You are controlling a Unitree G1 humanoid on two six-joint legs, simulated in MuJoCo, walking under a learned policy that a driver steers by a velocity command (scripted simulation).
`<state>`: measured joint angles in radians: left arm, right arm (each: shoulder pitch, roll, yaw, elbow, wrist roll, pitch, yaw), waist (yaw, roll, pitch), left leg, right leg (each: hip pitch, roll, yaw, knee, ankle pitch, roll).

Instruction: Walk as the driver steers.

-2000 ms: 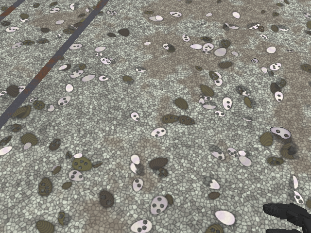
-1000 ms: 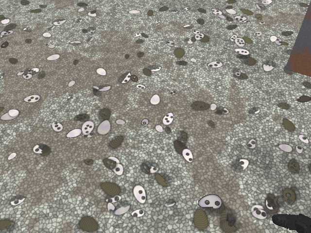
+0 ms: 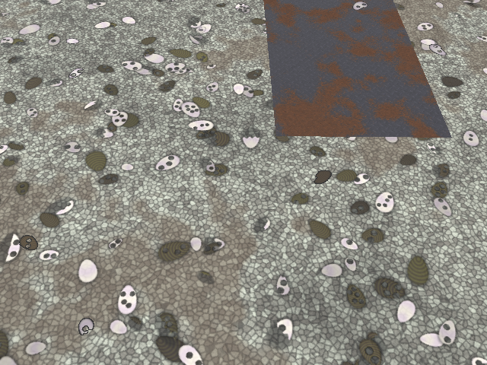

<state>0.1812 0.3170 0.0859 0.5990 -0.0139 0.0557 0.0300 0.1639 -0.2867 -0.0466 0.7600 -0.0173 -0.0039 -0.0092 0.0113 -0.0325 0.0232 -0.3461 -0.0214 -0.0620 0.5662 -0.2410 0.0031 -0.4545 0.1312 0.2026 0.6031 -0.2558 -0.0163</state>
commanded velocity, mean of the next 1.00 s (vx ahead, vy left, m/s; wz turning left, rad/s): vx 0.11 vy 0.00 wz -0.53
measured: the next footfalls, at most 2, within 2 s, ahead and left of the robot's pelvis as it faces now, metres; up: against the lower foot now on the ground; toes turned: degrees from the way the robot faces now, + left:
right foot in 0.40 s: +0.00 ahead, -0.14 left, +0.00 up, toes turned -16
left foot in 0.86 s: +0.11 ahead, +0.06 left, +0.00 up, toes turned -32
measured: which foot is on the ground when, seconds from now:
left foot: down 0.00-0.40, up 0.42-0.84, down 0.86-1.00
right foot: up 0.00-0.38, down 0.40-0.86, up 0.88-1.00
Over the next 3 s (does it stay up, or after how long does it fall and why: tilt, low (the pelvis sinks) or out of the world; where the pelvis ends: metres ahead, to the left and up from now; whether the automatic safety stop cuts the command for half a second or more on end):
stays up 0.87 -0.31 0.02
